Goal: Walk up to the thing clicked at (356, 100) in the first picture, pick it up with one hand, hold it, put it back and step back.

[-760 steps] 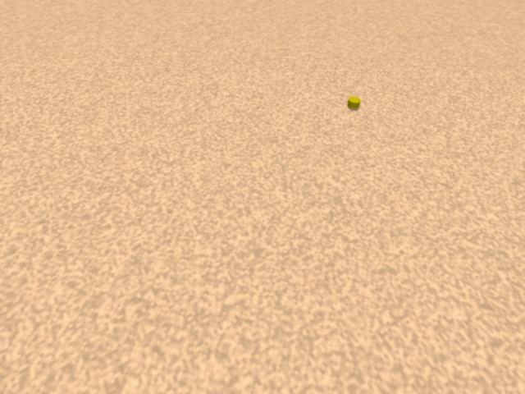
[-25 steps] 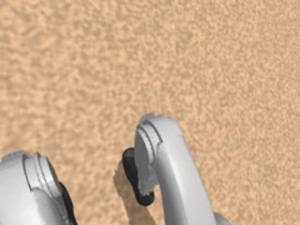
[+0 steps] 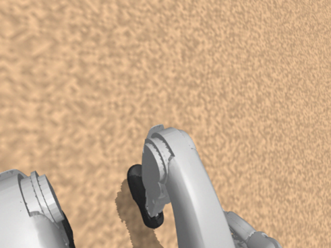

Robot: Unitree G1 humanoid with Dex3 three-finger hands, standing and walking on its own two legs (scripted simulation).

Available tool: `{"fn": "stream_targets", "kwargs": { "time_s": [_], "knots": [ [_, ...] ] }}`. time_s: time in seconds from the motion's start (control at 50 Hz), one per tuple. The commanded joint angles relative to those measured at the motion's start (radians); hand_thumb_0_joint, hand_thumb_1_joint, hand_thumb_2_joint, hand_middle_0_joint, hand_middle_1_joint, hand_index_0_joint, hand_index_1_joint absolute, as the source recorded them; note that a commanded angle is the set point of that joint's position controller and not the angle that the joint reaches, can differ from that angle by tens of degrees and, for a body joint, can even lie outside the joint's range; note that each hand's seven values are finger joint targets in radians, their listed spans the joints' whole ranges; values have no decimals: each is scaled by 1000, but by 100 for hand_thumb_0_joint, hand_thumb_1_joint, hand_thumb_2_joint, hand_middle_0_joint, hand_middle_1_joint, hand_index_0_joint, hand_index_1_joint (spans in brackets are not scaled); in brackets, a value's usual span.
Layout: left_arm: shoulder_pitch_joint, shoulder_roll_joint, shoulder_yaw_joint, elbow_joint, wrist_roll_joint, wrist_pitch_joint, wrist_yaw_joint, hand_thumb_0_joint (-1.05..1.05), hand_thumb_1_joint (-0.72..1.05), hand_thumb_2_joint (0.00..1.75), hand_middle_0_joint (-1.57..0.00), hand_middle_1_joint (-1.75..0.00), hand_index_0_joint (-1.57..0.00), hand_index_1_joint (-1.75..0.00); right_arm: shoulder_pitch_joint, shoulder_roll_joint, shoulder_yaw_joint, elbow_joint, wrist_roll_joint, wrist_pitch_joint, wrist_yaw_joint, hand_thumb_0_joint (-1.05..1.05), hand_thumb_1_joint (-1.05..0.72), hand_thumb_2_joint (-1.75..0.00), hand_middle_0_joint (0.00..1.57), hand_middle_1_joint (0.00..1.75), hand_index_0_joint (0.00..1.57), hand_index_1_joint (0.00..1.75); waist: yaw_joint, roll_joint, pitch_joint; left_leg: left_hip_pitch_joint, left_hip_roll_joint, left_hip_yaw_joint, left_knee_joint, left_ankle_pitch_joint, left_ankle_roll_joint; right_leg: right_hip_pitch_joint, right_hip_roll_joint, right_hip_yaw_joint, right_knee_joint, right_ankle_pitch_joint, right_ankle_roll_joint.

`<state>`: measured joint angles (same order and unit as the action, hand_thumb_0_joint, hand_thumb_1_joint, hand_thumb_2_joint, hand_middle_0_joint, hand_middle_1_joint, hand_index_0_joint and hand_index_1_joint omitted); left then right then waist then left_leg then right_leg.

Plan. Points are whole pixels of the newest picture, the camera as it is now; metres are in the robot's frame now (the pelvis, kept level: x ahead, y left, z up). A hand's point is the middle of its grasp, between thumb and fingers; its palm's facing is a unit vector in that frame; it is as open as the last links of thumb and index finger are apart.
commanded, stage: rest palm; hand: left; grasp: from above
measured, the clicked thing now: out of the picture +0.44 +0.32 -0.27
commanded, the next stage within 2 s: close in 0.12 s
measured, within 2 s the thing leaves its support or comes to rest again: neither
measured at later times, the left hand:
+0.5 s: hand out of the picture +0.44 +0.30 -0.25, palm faces -0.40 -0.12 -0.91, open 13.4 cm
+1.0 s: hand out of the picture +0.43 +0.32 -0.25, palm faces -0.46 -0.17 -0.87, open 12.3 cm
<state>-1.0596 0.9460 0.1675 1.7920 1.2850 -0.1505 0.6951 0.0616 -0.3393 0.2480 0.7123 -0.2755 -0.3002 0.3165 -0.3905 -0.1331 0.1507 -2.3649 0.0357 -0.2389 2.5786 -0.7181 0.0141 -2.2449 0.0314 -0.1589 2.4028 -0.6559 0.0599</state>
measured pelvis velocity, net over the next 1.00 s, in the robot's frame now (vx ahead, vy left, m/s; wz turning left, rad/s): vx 0.00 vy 0.00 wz -0.02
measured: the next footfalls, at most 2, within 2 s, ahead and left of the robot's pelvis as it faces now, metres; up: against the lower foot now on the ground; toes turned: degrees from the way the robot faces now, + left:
none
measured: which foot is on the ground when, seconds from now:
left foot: down 0.00-1.00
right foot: down 0.00-1.00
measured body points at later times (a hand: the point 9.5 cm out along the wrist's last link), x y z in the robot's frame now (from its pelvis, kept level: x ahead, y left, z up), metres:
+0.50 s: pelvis +0.00 +0.00 +0.00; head +0.26 +0.13 +0.34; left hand +0.45 +0.30 -0.20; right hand +0.05 -0.25 -0.05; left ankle +0.06 +0.12 -0.26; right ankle +0.12 -0.12 -0.26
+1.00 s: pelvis +0.00 +0.00 +0.01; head +0.27 +0.13 +0.34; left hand +0.45 +0.32 -0.20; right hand +0.05 -0.24 -0.05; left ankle +0.06 +0.12 -0.26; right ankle +0.12 -0.12 -0.26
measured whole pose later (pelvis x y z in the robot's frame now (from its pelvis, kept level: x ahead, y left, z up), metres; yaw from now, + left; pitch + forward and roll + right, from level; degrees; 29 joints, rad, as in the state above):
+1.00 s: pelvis +0.00 +0.00 +0.01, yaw -1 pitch +26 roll -15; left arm -1.02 1.00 0.06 1.74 1.23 -0.26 0.63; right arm 0.07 -0.35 0.32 0.70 -0.28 -0.29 0.30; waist -0.36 -0.15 0.21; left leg -2.32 0.03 -0.28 2.57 -0.74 0.00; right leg -2.20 0.04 -0.19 2.37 -0.66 0.06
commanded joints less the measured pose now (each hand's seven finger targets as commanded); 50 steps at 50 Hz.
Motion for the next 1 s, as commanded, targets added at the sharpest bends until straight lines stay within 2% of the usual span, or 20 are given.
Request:
{"fn": "stream_targets", "kwargs": {
  "time_s": [0.0, 0.06, 0.12, 0.16, 0.18, 0.24, 0.26, 0.34, 0.36, 0.42, 0.48, 0.5, 0.56, 0.6, 0.66, 0.76, 0.84, 0.9, 0.94, 0.98],
  "knots": [
    [-232, 223, -1, -93, -37, -5, -21, 0, -51, 94, -6, -102, -7, -101, 196, -319, -80, 23, 5, 1, -7, 0, -90, -90, 20, 30, 20, 30, -44, 511, -613, 485, 8, 95, -261, 206, -3, 342, 43, -100, -198, 248, -71],
    [-197, 242, -3, -103, -53, -32, -50, 0, -52, 95, -6, -103, -6, -102, 220, -321, -73, 23, 6, 7, -14, 0, -90, -91, 20, 30, 20, 30, -31, 519, -649, 515, 8, 86, -275, 253, -7, 385, 45, -107, -203, 276, -74],
    [-187, 211, -54, -116, -58, -67, -72, 0, -51, 94, -6, -104, -7, -103, 220, -316, -56, 16, 2, 16, -14, 0, -90, -90, 20, 30, 20, 30, -43, 488, -645, 498, 10, 87, -252, 259, -2, 414, 53, -111, -206, 292, -69],
    [-201, 226, -60, -131, -68, -94, -70, 0, -50, 93, -6, -104, -7, -102, 221, -321, -48, 9, 8, 21, -21, 0, -90, -90, 20, 30, 20, 30, -43, 475, -635, 481, 9, 87, -246, 242, 2, 415, 51, -112, -215, 281, -66],
    [-198, 252, -39, -151, -67, -109, -61, 0, -50, 93, -6, -104, -7, -102, 233, -331, -50, 10, 8, 27, -26, 0, -90, -90, 20, 30, 20, 30, -33, 482, -652, 491, 12, 84, -254, 248, 1, 424, 54, -116, -220, 282, -67],
    [-185, 256, -50, -137, -34, -137, -33, 0, -43, 90, -9, -105, -11, -102, 213, -328, -30, 4, 1, 33, -25, 0, -89, -90, 20, 30, 20, 30, -32, 506, -628, 510, 18, 68, -259, 255, -11, 405, 56, -129, -190, 287, -72],
    [-179, 266, -34, -145, -25, -144, -15, 0, -42, 91, -10, -104, -12, -101, 216, -329, -30, 3, -3, 36, -26, 0, -89, -90, 20, 30, 20, 30, -29, 512, -634, 516, 18, 68, -261, 263, -12, 407, 60, -132, -192, 291, -72],
    [-184, 252, -43, -131, 13, -138, 51, 0, -36, 87, -13, -101, -16, -98, 183, -340, -33, 0, -19, 35, -26, 0, -88, -90, 20, 30, 20, 30, -33, 519, -608, 517, 22, 70, -269, 247, -17, 384, 69, -135, -195, 281, -73],
    [-185, 230, -70, -115, 20, -126, 64, 0, -35, 86, -14, -101, -16, -98, 175, -345, -39, 9, -18, 31, -28, 0, -89, -90, 20, 30, 20, 30, -40, 518, -575, 497, 19, 72, -275, 219, -18, 370, 64, -134, -204, 259, -74],
    [-198, 229, -89, -126, 19, -90, 90, 0, -33, 83, -16, -96, -19, -93, 164, -356, -46, 4, -20, 16, -25, 0, -88, -90, 20, 30, 20, 30, -46, 526, -541, 499, 23, 71, -289, 170, -20, 328, 63, -129, -214, 217, -75],
    [-208, 233, -83, -113, 6, -48, 106, 0, -29, 80, -18, -95, -21, -92, 167, -362, -55, 2, -12, 6, -17, 0, -89, -90, 20, 30, 20, 30, -48, 530, -548, 502, 27, 63, -299, 158, -20, 329, 64, -123, -219, 213, -75],
    [-210, 243, -63, -119, -2, -36, 113, 0, -30, 81, -18, -95, -21, -92, 170, -365, -58, 8, -12, 5, -16, 0, -89, -90, 20, 30, 20, 30, -43, 500, -565, 495, 29, 56, -300, 164, -19, 332, 61, -126, -225, 214, -72],
    [-220, 211, -75, -86, -39, -2, 80, 0, -31, 80, -18, -95, -20, -92, 159, -366, -66, -5, -3, -17, -9, 0, -89, -90, 20, 30, 20, 30, -60, 484, -525, 467, 25, 65, -291, 124, -14, 314, 52, -119, -225, 188, -69],
    [-224, 266, -26, -62, -54, 12, 46, 0, -30, 79, -20, -92, -22, -90, 186, -374, -68, -8, 10, -19, -11, 0, -89, -90, 20, 30, 20, 30, -56, 477, -512, 444, 25, 60, -297, 121, -9, 310, 47, -116, -227, 181, -70],
    [-184, 274, -3, -65, -74, 2, -3, 0, -26, 76, -23, -91, -26, -88, 203, -352, -58, -5, 11, -11, -15, 0, -89, -90, 20, 30, 20, 30, -38, 486, -566, 479, 21, 57, -301, 181, -9, 354, 48, -115, -226, 219, -71],
    [-224, 220, -84, -137, -86, -56, -67, 0, -22, 71, -22, -97, -27, -92, 186, -346, -43, -10, 11, -7, -17, 0, -89, -90, 20, 30, 20, 30, -61, 530, -594, 546, 24, 42, -291, 231, -20, 371, 48, -134, -200, 262, -71],
    [-226, 256, -80, -197, -70, -109, -54, 0, -20, 70, -26, -92, -30, -88, 198, -349, -33, -8, 9, 9, -24, 0, -89, -90, 20, 30, 20, 30, -45, 556, -628, 555, 23, 64, -275, 260, -19, 430, 57, -128, -214, 296, -72],
    [-196, 187, -113, -148, -67, -129, -40, 0, -17, 70, -27, -91, -31, -87, 207, -339, -20, 3, 1, 15, -22, 0, -89, -90, 20, 30, 20, 30, -64, 523, -603, 528, 23, 66, -262, 271, -16, 428, 63, -138, -220, 311, -68],
    [-184, 183, -119, -118, -56, -134, -21, 0, -15, 71, -28, -92, -32, -88, 200, -340, -15, -5, -1, 16, -24, 0, -89, -90, 20, 30, 20, 30, -63, 491, -570, 510, 23, 61, -267, 239, -15, 405, 64, -144, -222, 290, -68],
    [-191, 219, -95, -117, -41, -136, 10, 0, -11, 71, -31, -91, -35, -87, 196, -351, -17, -2, 1, 18, -29, 0, -89, -90, 20, 30, 20, 30, -53, 491, -572, 515, 24, 51, -284, 231, -19, 392, 64, -146, -224, 280, -71]
  ]
}}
